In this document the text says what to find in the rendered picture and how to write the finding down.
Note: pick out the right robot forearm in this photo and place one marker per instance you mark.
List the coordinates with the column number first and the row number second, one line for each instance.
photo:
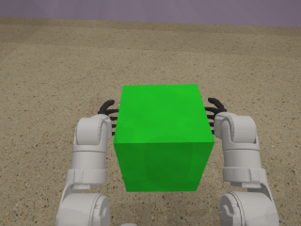
column 242, row 160

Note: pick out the robot left upper arm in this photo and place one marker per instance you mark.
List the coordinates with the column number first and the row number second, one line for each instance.
column 84, row 209

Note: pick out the robot right hand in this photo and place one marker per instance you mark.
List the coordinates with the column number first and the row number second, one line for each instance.
column 220, row 108

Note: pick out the robot right upper arm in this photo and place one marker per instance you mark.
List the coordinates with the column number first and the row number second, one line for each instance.
column 239, row 208

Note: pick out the robot left hand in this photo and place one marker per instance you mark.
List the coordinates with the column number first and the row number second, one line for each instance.
column 105, row 111

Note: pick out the carton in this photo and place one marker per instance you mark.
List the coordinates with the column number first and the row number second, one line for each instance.
column 163, row 138

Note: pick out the left robot forearm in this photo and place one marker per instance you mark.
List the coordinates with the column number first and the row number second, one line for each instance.
column 89, row 150

